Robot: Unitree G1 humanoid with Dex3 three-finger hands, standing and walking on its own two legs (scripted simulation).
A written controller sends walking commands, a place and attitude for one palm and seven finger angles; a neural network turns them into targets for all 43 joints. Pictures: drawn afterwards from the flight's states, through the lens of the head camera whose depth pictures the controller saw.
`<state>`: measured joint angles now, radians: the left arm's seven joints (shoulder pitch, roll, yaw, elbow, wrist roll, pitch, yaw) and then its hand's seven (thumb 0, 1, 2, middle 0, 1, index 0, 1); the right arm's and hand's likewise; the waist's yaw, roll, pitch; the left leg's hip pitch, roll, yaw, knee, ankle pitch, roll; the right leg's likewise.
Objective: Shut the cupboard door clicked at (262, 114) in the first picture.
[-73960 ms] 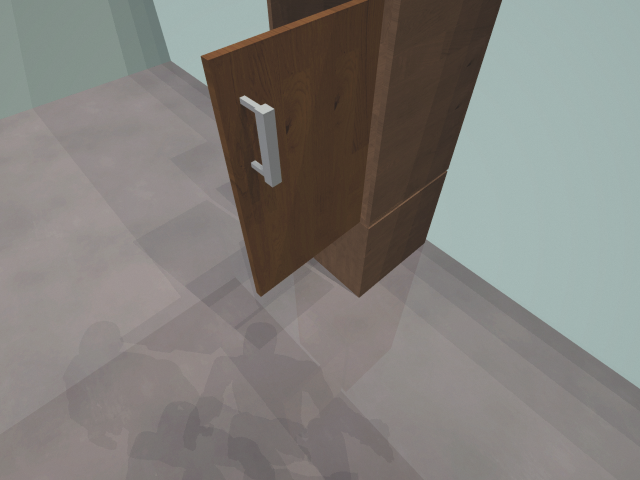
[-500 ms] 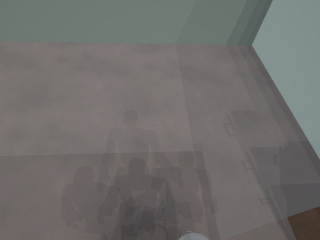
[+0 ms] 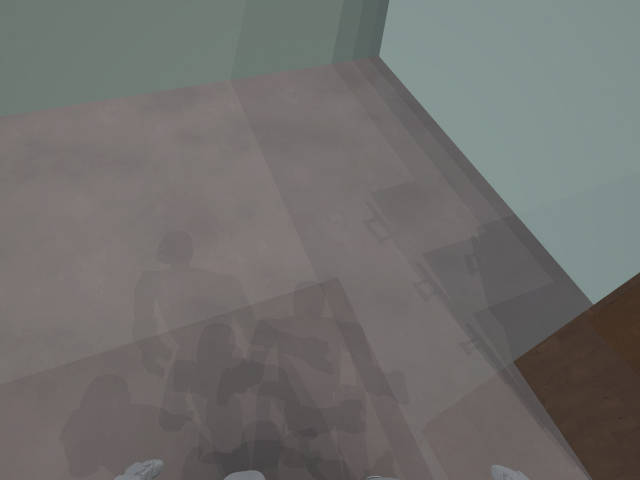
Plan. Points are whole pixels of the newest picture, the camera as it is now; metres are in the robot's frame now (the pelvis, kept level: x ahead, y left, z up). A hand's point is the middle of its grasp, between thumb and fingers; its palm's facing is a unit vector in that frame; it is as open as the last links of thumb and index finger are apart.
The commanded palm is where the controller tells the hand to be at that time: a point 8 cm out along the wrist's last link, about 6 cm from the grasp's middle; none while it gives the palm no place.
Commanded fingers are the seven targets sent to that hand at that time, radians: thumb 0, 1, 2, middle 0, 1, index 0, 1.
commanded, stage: turn to face it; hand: left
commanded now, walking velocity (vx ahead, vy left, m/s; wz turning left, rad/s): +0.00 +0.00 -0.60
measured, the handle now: out of the picture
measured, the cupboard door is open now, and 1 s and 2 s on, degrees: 5 5 5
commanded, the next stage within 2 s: take the last steps up to it in 1.62 s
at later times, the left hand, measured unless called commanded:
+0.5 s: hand (214, 443) +0.18 +0.15 -0.15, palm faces -0.30 -0.91 -0.27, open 7.4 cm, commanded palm none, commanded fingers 0.00 0.90 0.90 -0.20 -0.30 -0.20 -0.30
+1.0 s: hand (269, 392) +0.25 +0.09 -0.15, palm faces -0.56 -0.78 -0.28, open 7.4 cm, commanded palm none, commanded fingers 0.00 0.90 0.90 -0.20 -0.30 -0.20 -0.30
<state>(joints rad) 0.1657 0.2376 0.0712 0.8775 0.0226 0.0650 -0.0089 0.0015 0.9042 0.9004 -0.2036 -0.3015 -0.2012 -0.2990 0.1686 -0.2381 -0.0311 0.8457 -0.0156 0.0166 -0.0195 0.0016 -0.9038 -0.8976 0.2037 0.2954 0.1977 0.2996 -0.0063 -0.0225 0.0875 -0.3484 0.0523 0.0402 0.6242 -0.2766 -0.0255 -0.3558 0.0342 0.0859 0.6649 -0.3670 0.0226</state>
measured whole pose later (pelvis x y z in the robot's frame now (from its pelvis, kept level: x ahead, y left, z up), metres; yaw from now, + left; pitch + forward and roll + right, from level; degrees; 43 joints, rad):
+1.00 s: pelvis +0.03 -0.02 +0.00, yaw -36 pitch +1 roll -1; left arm 0.13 0.23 0.06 0.87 0.03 0.03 -0.02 0.00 0.91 0.90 -0.20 -0.30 -0.20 -0.30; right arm 0.22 -0.28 -0.05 0.90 -0.02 0.06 -0.02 0.00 -0.90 -0.90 0.21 0.30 0.20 0.30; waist -0.02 0.07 0.10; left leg -0.38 0.15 0.11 0.92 -0.52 -0.06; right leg -0.31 0.00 -0.06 0.63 -0.34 -0.02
